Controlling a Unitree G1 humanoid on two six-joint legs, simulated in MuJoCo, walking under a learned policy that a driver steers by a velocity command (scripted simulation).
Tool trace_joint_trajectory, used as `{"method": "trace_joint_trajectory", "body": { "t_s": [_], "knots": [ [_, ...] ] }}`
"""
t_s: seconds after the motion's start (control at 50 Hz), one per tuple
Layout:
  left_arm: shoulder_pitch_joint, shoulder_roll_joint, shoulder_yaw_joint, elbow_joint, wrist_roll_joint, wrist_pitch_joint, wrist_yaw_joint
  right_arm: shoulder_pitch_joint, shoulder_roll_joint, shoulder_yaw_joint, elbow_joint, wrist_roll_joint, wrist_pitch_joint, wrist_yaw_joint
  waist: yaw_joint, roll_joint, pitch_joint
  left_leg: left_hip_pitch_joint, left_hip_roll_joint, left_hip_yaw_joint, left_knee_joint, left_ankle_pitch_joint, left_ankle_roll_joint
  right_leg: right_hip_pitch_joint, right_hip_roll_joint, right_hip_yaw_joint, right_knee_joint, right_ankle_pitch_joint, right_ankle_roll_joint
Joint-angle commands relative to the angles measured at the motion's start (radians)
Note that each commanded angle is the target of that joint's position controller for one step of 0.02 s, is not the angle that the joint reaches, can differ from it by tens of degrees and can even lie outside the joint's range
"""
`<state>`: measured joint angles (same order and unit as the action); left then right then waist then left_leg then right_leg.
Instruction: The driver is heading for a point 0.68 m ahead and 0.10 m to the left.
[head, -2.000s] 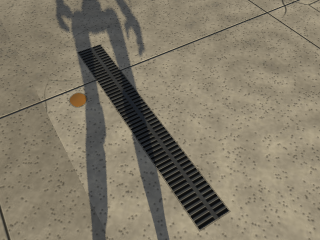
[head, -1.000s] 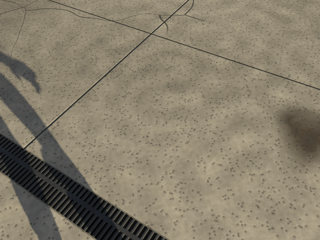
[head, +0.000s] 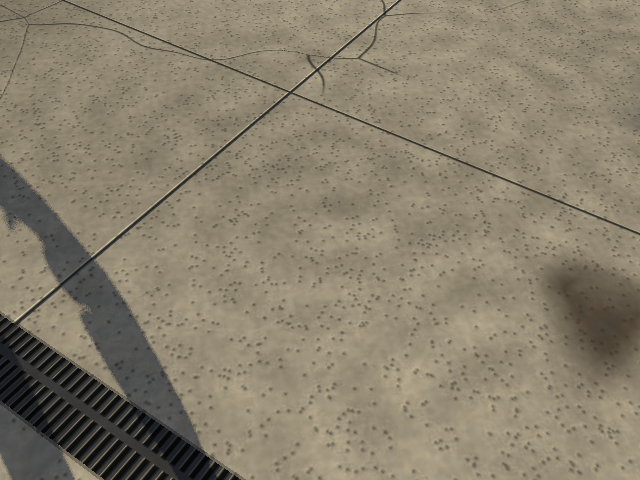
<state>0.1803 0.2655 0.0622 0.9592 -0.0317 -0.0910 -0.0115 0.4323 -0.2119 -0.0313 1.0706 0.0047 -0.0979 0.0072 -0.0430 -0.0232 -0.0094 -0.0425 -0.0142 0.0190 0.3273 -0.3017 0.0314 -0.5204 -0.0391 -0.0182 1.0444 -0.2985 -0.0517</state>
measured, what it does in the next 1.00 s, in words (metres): walks ahead, turning left: right foot, then left foot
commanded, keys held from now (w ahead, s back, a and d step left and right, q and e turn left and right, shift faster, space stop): w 0.26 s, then w+q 0.56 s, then no key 0.18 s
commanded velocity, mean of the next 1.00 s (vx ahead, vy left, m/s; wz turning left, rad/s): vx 0.45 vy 0.00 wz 0.27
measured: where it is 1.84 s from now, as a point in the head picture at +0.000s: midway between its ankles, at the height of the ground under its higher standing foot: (294, 408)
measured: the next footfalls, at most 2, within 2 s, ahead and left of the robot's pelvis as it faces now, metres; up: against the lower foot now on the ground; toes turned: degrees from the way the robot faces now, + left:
right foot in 0.26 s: +0.32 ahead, -0.15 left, +0.00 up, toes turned -2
left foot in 0.82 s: +0.61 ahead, +0.12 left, +0.00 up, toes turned +20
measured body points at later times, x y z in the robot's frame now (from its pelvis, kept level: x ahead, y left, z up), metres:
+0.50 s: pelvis +0.27 -0.07 +0.00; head +0.28 -0.07 +0.45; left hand +0.30 +0.20 -0.14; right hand +0.38 -0.33 -0.13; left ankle +0.32 +0.11 -0.66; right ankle +0.28 -0.15 -0.74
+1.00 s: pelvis +0.54 +0.03 -0.01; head +0.58 +0.05 +0.44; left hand +0.57 +0.33 -0.13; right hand +0.74 -0.19 -0.12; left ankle +0.57 +0.10 -0.74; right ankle +0.57 -0.13 -0.65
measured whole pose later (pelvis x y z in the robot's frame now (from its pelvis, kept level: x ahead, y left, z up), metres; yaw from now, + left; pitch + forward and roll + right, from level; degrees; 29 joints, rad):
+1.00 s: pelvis +0.54 +0.03 -0.01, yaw +19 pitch +1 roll +0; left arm 0.14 0.29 0.06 0.88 -0.01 -0.09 0.01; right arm 0.19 -0.25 -0.07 0.78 -0.01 -0.06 0.03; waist -0.01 -0.02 0.08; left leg -0.30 -0.09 0.03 0.42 -0.14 0.11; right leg -0.54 -0.09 0.03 1.18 -0.39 0.01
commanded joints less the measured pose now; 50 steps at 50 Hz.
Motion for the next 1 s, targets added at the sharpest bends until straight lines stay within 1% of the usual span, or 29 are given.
{"method": "trace_joint_trajectory", "body": {
  "t_s": [0.02, 0.08, 0.16, 0.2, 0.22, 0.24, 0.26, 0.28, 0.3, 0.32, 0.34, 0.36, 0.38, 0.42, 0.48, 0.54, 0.6, 0.7, 0.76, 0.78, 0.8, 0.82, 0.84, 0.86, 0.88, 0.9, 0.92, 0.94, 1.0],
  "knots": [
    [-0.158, 0.024, 0.000, -0.096, 0.010, -0.017, -0.016, 0.043, -0.107, -0.009, -0.036, -0.006, 0.007, -0.010, -0.018, 0.118, 0.109, 0.136, 0.237, -0.205, -0.184, 0.334, 0.148, -0.299, -0.052, 0.000, -0.118, 0.116, 0.024],
    [-0.289, -0.012, -0.023, -0.148, 0.008, -0.011, -0.024, 0.051, -0.155, -0.016, -0.047, -0.007, 0.012, -0.027, -0.040, 0.119, 0.141, -0.012, 0.197, -0.120, -0.230, 0.321, 0.140, -0.135, -0.005, -0.047, -0.361, 0.255, 0.045],
    [-0.342, 0.039, -0.019, -0.184, -0.001, -0.006, -0.034, 0.079, -0.176, -0.031, -0.031, 0.014, 0.008, -0.031, -0.019, 0.142, 0.164, 0.028, 0.252, -0.104, -0.240, 0.358, 0.131, -0.050, 0.005, -0.025, -0.489, 0.308, 0.011],
    [-0.294, 0.080, -0.003, -0.181, 0.001, -0.009, -0.036, 0.058, -0.189, -0.039, -0.037, 0.013, 0.015, -0.030, 0.030, 0.147, 0.115, 0.100, 0.274, -0.082, -0.148, 0.599, 0.108, 0.030, 0.026, -0.027, -0.510, 0.275, -0.023],
    [-0.219, 0.107, 0.012, -0.164, 0.002, -0.009, -0.033, 0.045, -0.199, -0.045, -0.042, 0.010, 0.022, -0.030, 0.076, 0.161, 0.052, 0.117, 0.269, -0.061, -0.047, 0.793, 0.094, 0.137, 0.053, -0.046, -0.500, 0.249, -0.043],
    [-0.062, 0.141, 0.035, -0.115, -0.001, -0.005, -0.027, 0.034, -0.191, -0.043, -0.048, 0.003, 0.032, -0.030, 0.153, 0.158, -0.044, 0.083, 0.234, -0.030, 0.133, 0.911, 0.071, 0.331, 0.082, -0.064, -0.499, 0.237, -0.071],
    [0.115, 0.183, 0.055, -0.068, 0.000, 0.002, -0.017, 0.024, -0.179, -0.035, -0.066, -0.006, 0.036, -0.029, 0.228, 0.132, -0.150, -0.094, 0.196, -0.015, 0.377, 0.775, 0.041, 0.610, 0.001, 0.027, -0.476, 0.209, -0.110],
    [0.251, 0.280, 0.076, -0.041, 0.026, 0.007, -0.011, 0.147, -0.038, 0.003, -0.085, -0.006, 0.022, -0.016, 0.183, -0.129, -0.336, -0.486, 0.026, 0.004, 0.810, 0.257, -0.027, 0.996, -0.292, 0.507, -0.553, -0.047, -0.271],
    [0.240, 0.209, 0.051, -0.036, 0.025, 0.006, -0.015, 0.131, -0.035, 0.005, -0.068, 0.018, -0.006, -0.011, 0.185, -0.196, -0.394, -0.589, -0.034, -0.158, 1.002, -0.246, -0.010, 0.963, -0.372, 0.802, -0.762, -0.178, -0.291],
    [0.135, 0.152, 0.032, -0.045, 0.018, -0.002, -0.016, 0.018, -0.131, -0.025, -0.110, 0.052, -0.022, -0.010, 0.165, -0.151, -0.194, -0.681, 0.024, -0.169, 1.068, -0.201, 0.014, 0.797, -0.335, 0.654, -0.792, -0.189, -0.225],
    [0.040, 0.115, 0.020, -0.063, 0.018, -0.011, -0.017, -0.052, -0.153, -0.031, -0.131, 0.058, -0.027, -0.017, 0.127, -0.082, -0.086, -0.665, 0.083, -0.137, 1.033, -0.104, 0.031, 0.622, -0.308, 0.494, -0.814, -0.093, -0.190],
    [-0.023, 0.080, 0.010, -0.064, 0.027, -0.021, -0.022, -0.077, -0.145, -0.038, -0.133, 0.044, -0.020, -0.028, 0.090, -0.029, -0.025, -0.612, 0.123, -0.125, 0.973, -0.030, 0.033, 0.476, -0.269, 0.373, -0.844, 0.012, -0.162],
    [-0.058, 0.053, 0.004, -0.059, 0.037, -0.031, -0.025, -0.050, -0.125, -0.045, -0.125, 0.033, -0.003, -0.034, 0.048, -0.053, -0.008, -0.537, 0.156, -0.134, 0.918, 0.018, 0.035, 0.384, -0.228, 0.269, -0.872, 0.071, -0.134],
    [-0.060, 0.039, 0.003, -0.037, 0.043, -0.037, -0.026, -0.012, -0.075, -0.045, -0.115, 0.034, 0.030, -0.033, 0.016, -0.072, 0.014, -0.475, 0.169, -0.132, 0.878, 0.040, 0.037, 0.292, -0.196, 0.161, -0.917, 0.112, -0.126],
    [-0.025, 0.079, 0.011, -0.010, 0.047, -0.044, -0.008, -0.095, -0.086, -0.054, -0.161, 0.026, 0.051, -0.036, 0.012, -0.046, 0.070, -0.582, 0.173, -0.147, 0.802, 0.142, 0.020, 0.277, -0.200, 0.071, -0.964, 0.177, -0.142],
    [0.012, 0.099, 0.013, -0.001, 0.052, -0.040, 0.013, -0.185, -0.093, -0.058, -0.198, 0.019, 0.040, -0.022, 0.030, -0.016, 0.084, -0.660, 0.156, -0.153, 0.636, 0.307, 0.006, 0.341, -0.193, -0.005, -0.967, 0.261, -0.133],
    [0.046, 0.122, 0.013, -0.003, 0.046, -0.034, 0.028, -0.298, -0.075, -0.045, -0.239, 0.014, 0.032, 0.002, 0.067, 0.004, 0.099, -0.641, 0.142, -0.071, 0.464, 0.413, 0.003, 0.382, -0.183, -0.090, -0.975, 0.311, -0.113],
    [0.166, 0.150, 0.022, 0.024, 0.028, 0.006, 0.034, -0.456, -0.058, -0.026, -0.337, 0.016, 0.031, 0.041, 0.123, 0.023, 0.133, -0.732, 0.119, 0.006, 0.321, 0.322, 0.030, 0.617, -0.241, -0.148, -0.882, 0.458, -0.105],
    [0.139, 0.188, 0.033, 0.000, 0.023, 0.032, 0.040, -0.424, -0.101, -0.043, -0.374, 0.021, 0.036, 0.061, 0.070, -0.038, 0.065, -0.590, 0.039, 0.092, 0.302, 0.170, 0.077, 0.673, -0.253, -0.195, -0.713, 0.903, -0.075],
    [0.126, 0.201, 0.037, -0.010, 0.025, 0.041, 0.045, -0.345, -0.132, -0.060, -0.366, 0.023, 0.039, 0.063, 0.020, -0.064, 0.011, -0.478, -0.003, 0.116, 0.309, 0.124, 0.100, 0.666, -0.249, -0.207, -0.585, 1.059, -0.063],
    [0.108, 0.206, 0.038, -0.021, 0.023, 0.048, 0.048, -0.206, -0.183, -0.087, -0.340, 0.027, 0.040, 0.059, -0.059, -0.065, -0.064, -0.280, -0.044, 0.119, 0.262, 0.147, 0.134, 0.605, -0.226, -0.222, -0.395, 1.088, -0.040],
    [0.103, 0.197, 0.031, -0.040, 0.026, 0.043, 0.049, -0.035, -0.261, -0.125, -0.301, 0.027, 0.047, 0.038, -0.139, -0.004, -0.156, 0.027, -0.002, -0.008, 0.209, 0.165, 0.185, 0.395, -0.186, -0.223, -0.118, 0.870, 0.003],
    [0.210, 0.026, -0.020, -0.087, 0.057, 0.014, 0.026, -0.028, -0.371, -0.143, -0.298, 0.020, 0.048, 0.022, -0.023, 0.275, -0.249, 0.408, 0.294, -0.557, 0.169, 0.177, 0.375, -0.083, 0.020, -0.174, 0.281, -0.111, 0.074],
    [0.140, 0.096, -0.013, -0.100, 0.018, -0.035, 0.009, -0.006, -0.302, -0.116, -0.330, 0.000, 0.040, 0.019, -0.066, 0.183, -0.403, 0.480, 0.403, -0.843, 0.011, 0.274, 0.441, -0.189, 0.086, 0.068, 0.429, -0.309, 0.070],
    [0.043, 0.150, 0.005, -0.117, -0.021, -0.054, 0.002, -0.054, -0.240, -0.096, -0.326, -0.017, 0.032, 0.018, -0.081, 0.122, -0.286, 0.392, 0.369, -0.634, 0.018, 0.496, 0.372, -0.241, 0.019, 0.105, 0.421, -0.231, 0.047],
    [0.032, 0.138, 0.001, -0.119, -0.017, -0.057, 0.008, -0.132, -0.197, -0.084, -0.335, -0.007, 0.026, 0.018, -0.035, 0.042, -0.186, 0.231, 0.324, -0.462, 0.039, 0.651, 0.324, -0.210, -0.033, 0.094, 0.331, -0.155, 0.040],
    [0.028, 0.135, 0.008, -0.103, 0.005, -0.047, 0.017, -0.205, -0.165, -0.074, -0.347, 0.001, 0.026, 0.017, 0.005, -0.004, -0.111, 0.080, 0.281, -0.347, 0.025, 0.710, 0.286, -0.163, -0.068, 0.077, 0.251, -0.126, 0.048],
    [0.040, 0.142, 0.016, -0.100, 0.015, -0.030, 0.021, -0.241, -0.145, -0.065, -0.357, -0.008, 0.025, 0.014, 0.037, 0.013, -0.086, -0.034, 0.255, -0.287, -0.004, 0.746, 0.268, -0.082, -0.087, 0.079, 0.209, -0.105, 0.052],
    [0.087, 0.095, 0.013, -0.095, 0.029, 0.015, 0.030, -0.260, -0.175, -0.067, -0.347, -0.015, 0.015, 0.010, 0.086, 0.030, -0.064, -0.175, 0.211, -0.179, -0.049, 0.881, 0.260, 0.010, -0.074, 0.054, 0.067, -0.034, 0.084]
  ]
}}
